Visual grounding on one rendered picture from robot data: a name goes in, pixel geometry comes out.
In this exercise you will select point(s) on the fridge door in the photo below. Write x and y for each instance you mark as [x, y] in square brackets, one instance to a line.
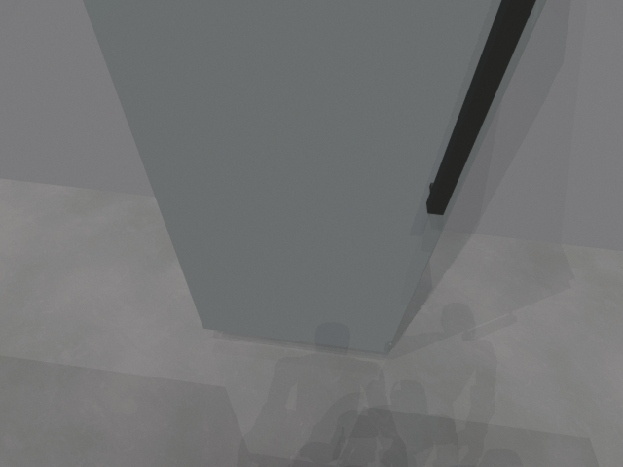
[290, 146]

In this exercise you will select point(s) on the handle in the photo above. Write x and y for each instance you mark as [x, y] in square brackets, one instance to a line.
[509, 23]

